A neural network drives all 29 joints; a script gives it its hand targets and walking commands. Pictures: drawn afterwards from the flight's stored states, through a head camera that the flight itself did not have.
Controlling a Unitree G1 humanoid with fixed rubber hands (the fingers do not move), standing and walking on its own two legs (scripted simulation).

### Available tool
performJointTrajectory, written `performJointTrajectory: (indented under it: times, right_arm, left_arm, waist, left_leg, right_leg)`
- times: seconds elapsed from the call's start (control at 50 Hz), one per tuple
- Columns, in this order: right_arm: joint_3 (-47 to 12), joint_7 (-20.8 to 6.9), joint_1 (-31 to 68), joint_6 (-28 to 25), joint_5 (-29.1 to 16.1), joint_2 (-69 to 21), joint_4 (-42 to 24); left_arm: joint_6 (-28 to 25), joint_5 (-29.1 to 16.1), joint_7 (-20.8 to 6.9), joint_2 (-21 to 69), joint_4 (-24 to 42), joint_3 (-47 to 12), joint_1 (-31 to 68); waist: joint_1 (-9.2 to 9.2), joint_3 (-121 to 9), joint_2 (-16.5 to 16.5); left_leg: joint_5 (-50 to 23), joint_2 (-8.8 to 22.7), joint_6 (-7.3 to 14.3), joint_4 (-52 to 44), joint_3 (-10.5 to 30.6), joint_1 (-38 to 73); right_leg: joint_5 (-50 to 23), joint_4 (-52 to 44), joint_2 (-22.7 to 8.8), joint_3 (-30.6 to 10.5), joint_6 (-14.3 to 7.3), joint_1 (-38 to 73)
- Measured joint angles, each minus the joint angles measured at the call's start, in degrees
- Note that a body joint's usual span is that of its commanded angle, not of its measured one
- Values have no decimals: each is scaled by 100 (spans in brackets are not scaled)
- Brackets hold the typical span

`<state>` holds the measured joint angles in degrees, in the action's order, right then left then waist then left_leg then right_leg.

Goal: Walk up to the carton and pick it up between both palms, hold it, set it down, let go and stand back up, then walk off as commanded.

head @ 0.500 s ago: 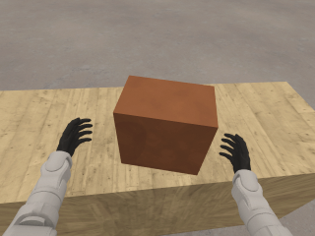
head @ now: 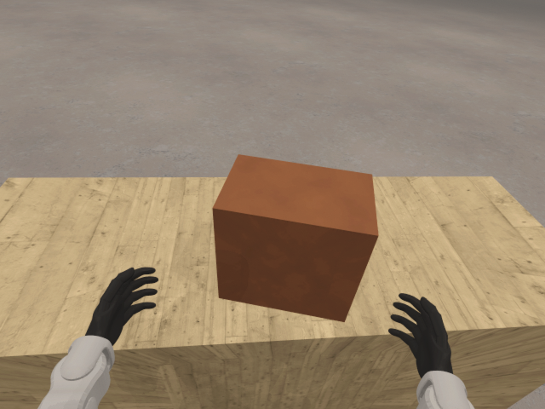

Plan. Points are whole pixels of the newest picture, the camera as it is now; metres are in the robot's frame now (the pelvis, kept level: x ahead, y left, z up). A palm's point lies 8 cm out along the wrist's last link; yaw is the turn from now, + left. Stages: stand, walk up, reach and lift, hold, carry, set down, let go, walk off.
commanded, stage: set down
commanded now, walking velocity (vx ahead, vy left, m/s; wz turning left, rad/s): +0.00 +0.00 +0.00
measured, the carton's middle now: (291, 239) +0.46 +0.00 +0.01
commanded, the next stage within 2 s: let go in 1.84 s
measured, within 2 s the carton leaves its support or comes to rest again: neither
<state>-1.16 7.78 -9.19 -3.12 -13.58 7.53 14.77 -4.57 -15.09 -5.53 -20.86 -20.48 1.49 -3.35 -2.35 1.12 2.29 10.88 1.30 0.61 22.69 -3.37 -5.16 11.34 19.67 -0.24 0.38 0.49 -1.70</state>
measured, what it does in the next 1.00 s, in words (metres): stands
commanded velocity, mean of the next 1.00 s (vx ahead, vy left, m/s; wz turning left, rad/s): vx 0.00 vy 0.00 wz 0.00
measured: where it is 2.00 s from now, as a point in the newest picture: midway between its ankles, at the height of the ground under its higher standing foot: outside the picture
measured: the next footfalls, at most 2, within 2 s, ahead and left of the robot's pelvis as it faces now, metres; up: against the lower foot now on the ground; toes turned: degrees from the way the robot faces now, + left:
none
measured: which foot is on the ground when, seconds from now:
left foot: down 0.00-1.00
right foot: down 0.00-1.00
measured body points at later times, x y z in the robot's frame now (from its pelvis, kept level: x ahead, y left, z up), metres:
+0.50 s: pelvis -0.01 +0.00 +0.00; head -0.03 +0.01 +0.45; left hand +0.19 +0.26 +0.00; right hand +0.20 -0.21 +0.02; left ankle +0.03 +0.11 -0.75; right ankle +0.00 -0.13 -0.75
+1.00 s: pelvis +0.02 +0.00 +0.00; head +0.00 +0.01 +0.45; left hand +0.19 +0.26 -0.02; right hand +0.20 -0.21 -0.02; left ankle +0.03 +0.11 -0.75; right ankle +0.00 -0.13 -0.75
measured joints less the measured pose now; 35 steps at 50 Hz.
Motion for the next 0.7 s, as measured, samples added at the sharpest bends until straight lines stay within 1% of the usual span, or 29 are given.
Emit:
performJointTrajectory:
  times: [0.06,0.12,0.16,0.2,0.26,0.44,0.5,0.56,0.6,0.64,0.7]
  right_arm:
    - [31,42,-218,204,30,-15,-337]
    - [42,11,-497,346,57,-37,-668]
    - [159,-24,-598,444,136,-84,-768]
    - [253,-54,-630,529,171,-105,-827]
    - [305,-117,-764,582,167,-134,-971]
    - [323,-252,-1037,672,233,-86,-1160]
    - [362,-247,-1064,675,287,-108,-1249]
    - [340,-258,-1097,637,279,-128,-1258]
    - [300,-275,-1081,588,359,-124,-1109]
    - [255,-231,-1145,515,346,-136,-1134]
    - [157,-215,-1158,463,369,-120,-915]
  left_arm:
    - [161,72,-21,36,154,53,-127]
    - [272,83,6,41,449,100,-432]
    - [289,20,42,13,538,46,-566]
    - [284,-18,59,-3,494,-11,-596]
    - [240,-17,137,2,683,-56,-778]
    - [286,-3,208,69,877,-109,-1113]
    - [243,-41,199,42,885,-158,-1189]
    - [210,-82,191,34,851,-158,-1208]
    - [163,-40,173,41,797,-128,-1204]
    - [100,-56,127,19,836,-123,-1224]
    - [150,98,50,45,703,-37,-1235]
  waist:
    - [-44,35,-13]
    - [-73,77,-28]
    - [-74,67,-32]
    - [-67,106,-36]
    - [-72,144,-32]
    - [-107,297,-115]
    - [-60,344,-139]
    - [-61,315,-136]
    - [-64,285,-126]
    - [-58,280,-129]
    - [-44,331,-147]
  left_leg:
    - [-2,-1,9,-18,-26,108]
    - [-11,9,8,-52,-54,205]
    - [-4,8,13,-17,-53,171]
    - [3,-3,23,29,-36,143]
    - [0,-16,22,38,-27,144]
    - [9,-25,15,52,1,150]
    - [20,-33,14,74,37,108]
    - [29,-39,7,74,42,54]
    - [32,-42,-3,51,45,48]
    - [43,-40,-10,43,68,62]
    - [62,-30,-21,7,78,150]
  right_leg:
    - [-8,-9,3,-42,12,92]
    - [-38,-57,18,-86,9,181]
    - [-18,-5,24,-98,-11,140]
    - [9,62,19,-96,-14,109]
    - [35,119,17,-110,-16,90]
    - [59,153,28,-133,-15,95]
    - [77,171,25,-108,-4,67]
    - [103,202,22,-111,4,0]
    - [118,199,21,-113,-1,-15]
    - [121,157,25,-94,1,24]
    - [108,64,38,-92,-6,138]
